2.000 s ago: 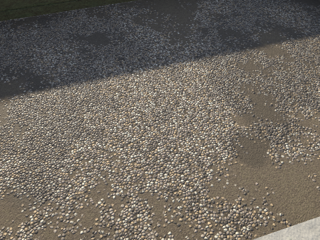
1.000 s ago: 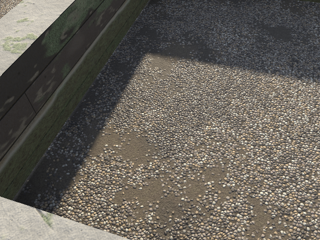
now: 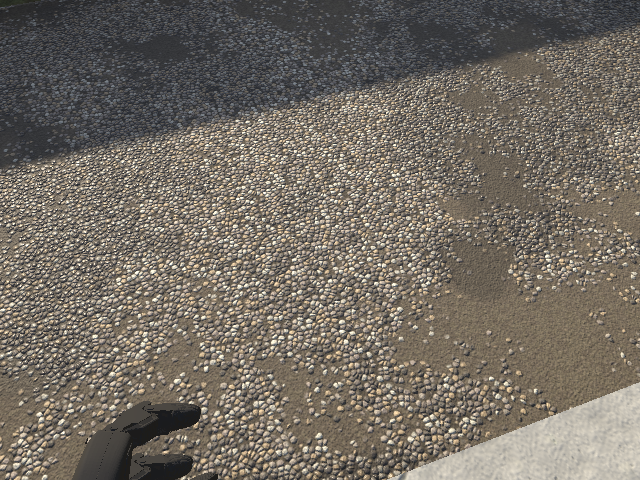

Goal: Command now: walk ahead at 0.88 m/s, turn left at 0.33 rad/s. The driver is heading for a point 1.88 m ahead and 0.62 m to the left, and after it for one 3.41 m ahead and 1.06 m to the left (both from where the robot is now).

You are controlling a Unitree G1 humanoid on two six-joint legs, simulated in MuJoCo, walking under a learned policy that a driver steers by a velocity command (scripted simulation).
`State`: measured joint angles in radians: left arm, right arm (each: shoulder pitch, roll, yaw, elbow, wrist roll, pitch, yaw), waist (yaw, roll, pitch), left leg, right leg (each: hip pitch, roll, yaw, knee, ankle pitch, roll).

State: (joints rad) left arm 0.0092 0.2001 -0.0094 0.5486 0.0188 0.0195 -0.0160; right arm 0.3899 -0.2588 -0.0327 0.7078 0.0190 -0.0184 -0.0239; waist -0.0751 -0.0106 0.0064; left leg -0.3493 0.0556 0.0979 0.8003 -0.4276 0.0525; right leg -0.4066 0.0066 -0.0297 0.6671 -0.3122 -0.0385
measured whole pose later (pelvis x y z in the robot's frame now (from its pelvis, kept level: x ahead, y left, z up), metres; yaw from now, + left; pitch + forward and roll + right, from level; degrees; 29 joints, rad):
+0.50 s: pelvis +0.10 +0.04 -0.03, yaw +24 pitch +1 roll -2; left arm 0.25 0.29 0.05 0.69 0.03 0.03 0.04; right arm 0.07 -0.26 -0.04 0.56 0.04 0.04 0.02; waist 0.01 0.00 0.08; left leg -0.60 -0.05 0.03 0.90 -0.32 0.12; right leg -0.43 -0.09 -0.11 1.32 -0.50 0.08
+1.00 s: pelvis +0.11 +0.08 +0.01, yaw +31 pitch -3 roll -1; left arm 0.06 0.20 0.00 0.64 -0.03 0.04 -0.01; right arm -0.06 -0.19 0.04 0.53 -0.01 0.05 -0.01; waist -0.01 0.02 0.06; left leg -0.27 -0.17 -0.03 0.51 -0.17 0.09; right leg -0.23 0.05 0.10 0.58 -0.28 0.00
